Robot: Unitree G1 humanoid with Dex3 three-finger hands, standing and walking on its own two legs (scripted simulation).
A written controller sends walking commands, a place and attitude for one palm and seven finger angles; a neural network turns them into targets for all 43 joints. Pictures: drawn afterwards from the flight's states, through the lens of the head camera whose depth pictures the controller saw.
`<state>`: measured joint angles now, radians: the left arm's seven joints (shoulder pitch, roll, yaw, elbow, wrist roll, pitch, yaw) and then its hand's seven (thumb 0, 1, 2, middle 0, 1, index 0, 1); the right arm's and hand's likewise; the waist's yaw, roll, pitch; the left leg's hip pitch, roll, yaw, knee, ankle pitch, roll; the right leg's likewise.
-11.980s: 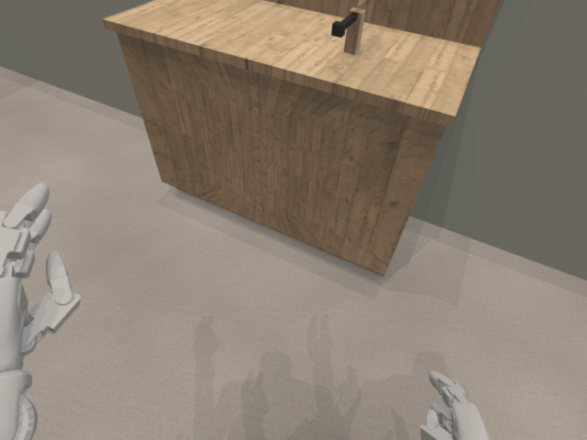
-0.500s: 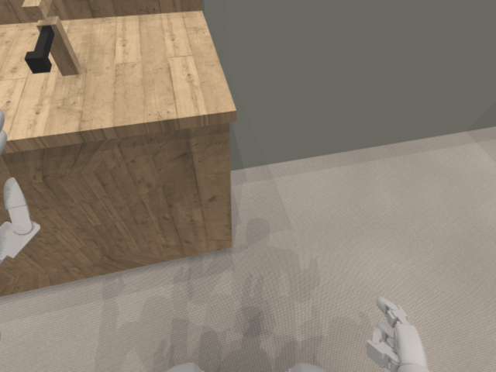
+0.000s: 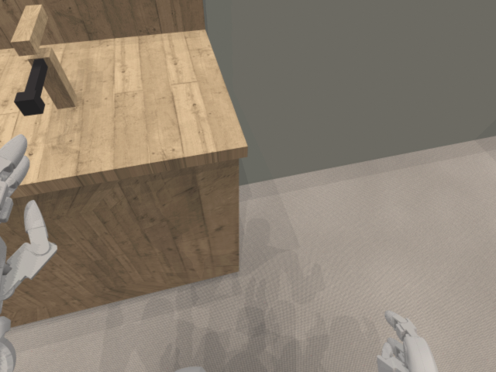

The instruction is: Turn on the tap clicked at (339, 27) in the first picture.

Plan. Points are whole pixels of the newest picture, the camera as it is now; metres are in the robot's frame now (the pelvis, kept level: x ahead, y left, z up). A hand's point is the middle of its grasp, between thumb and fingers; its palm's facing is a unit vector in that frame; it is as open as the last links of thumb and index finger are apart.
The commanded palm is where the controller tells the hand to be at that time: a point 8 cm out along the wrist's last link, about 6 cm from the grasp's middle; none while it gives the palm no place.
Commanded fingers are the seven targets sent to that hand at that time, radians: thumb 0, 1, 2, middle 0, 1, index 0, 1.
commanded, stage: come to a stop and stand still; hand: left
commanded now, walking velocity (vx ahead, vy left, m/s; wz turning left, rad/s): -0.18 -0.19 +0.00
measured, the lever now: (30, 103) +0.47 +0.39 +0.16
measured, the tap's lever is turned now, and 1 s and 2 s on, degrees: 0 0 0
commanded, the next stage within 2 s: look again from close up in 1.06 s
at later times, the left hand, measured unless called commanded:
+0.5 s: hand (78, 248) +0.22 +0.20 +0.17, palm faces +0.36 -0.83 -0.42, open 7.4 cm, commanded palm +0.17 +0.25 +0.19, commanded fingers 0.00 0.90 0.90 -0.20 -0.30 -0.20 -0.30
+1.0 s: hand (76, 283) +0.18 +0.19 +0.17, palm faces +0.37 -0.85 -0.38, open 7.4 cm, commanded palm +0.13 +0.24 +0.19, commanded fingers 0.00 0.90 0.90 -0.20 -0.30 -0.20 -0.30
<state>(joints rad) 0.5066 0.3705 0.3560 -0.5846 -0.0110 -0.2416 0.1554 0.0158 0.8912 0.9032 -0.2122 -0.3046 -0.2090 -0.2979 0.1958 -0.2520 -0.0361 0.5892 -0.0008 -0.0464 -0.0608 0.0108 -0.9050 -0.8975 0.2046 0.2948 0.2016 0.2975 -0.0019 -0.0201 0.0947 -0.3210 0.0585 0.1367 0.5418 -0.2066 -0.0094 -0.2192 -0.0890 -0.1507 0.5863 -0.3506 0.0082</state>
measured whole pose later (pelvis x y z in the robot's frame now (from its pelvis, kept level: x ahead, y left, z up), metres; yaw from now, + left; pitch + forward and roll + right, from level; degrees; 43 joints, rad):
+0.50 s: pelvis +0.00 -0.03 +0.00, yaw -1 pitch -1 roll +0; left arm 0.48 0.34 0.33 -0.50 -0.05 -0.14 0.14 0.02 0.89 0.90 -0.21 -0.30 -0.21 -0.30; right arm 0.19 -0.18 0.03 0.63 0.01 -0.07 -0.04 0.01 -0.90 -0.90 0.21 0.30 0.21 0.30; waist 0.01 0.03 0.06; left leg -0.35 0.05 0.05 0.74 -0.40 -0.03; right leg -0.26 0.02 -0.12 0.52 -0.24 -0.07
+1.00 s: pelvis -0.04 -0.04 +0.00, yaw -1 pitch -1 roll +0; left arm 0.46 0.34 0.30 -0.45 -0.03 -0.16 0.15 0.02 0.89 0.90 -0.21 -0.30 -0.21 -0.30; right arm 0.22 -0.19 0.03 0.62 0.00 -0.06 -0.06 0.01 -0.90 -0.90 0.21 0.29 0.20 0.30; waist 0.01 0.02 0.01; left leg -0.26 0.02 0.03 0.55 -0.28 0.00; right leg -0.28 0.05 -0.13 0.45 -0.16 -0.09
